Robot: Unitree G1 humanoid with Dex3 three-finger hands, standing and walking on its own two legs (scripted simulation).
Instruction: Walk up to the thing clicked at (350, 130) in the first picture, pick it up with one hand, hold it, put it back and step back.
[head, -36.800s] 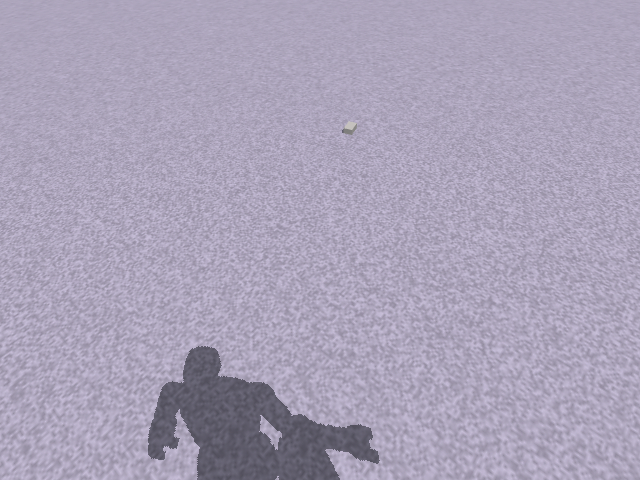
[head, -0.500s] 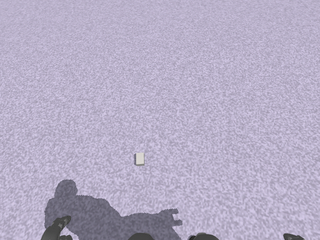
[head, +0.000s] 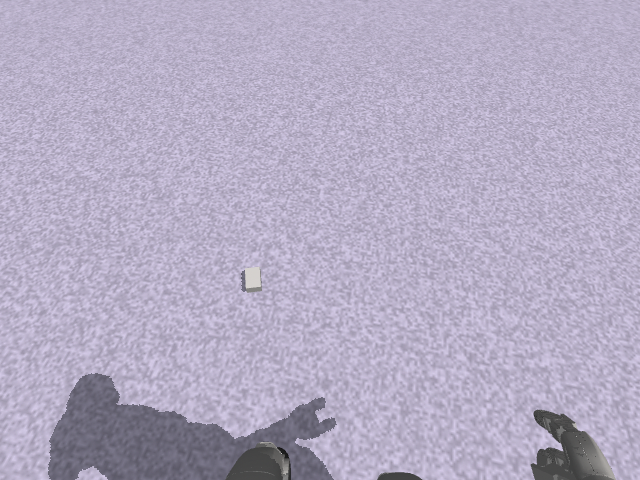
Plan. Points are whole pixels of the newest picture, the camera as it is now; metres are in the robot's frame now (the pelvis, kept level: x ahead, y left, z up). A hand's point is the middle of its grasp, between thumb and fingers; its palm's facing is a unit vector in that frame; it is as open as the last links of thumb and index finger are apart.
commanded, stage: step back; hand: left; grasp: from above
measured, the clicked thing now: (253, 279) +0.76 +0.26 -0.74
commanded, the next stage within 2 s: stand in 1.96 s
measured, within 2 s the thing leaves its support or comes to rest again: neither
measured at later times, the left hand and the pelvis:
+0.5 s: hand out of the picture -0.04 +0.24 -0.14, palm faces +0.12 -0.93 -0.36, open 7.4 cm; pelvis -0.17 -0.04 +0.00, yaw +8 degrees
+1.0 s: hand out of the picture -0.30 +0.18 -0.13, palm faces +0.10 -0.90 -0.43, open 7.4 cm; pelvis -0.30 -0.10 +0.01, yaw +5 degrees
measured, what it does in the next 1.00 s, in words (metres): walks backwards: right foot, then left foot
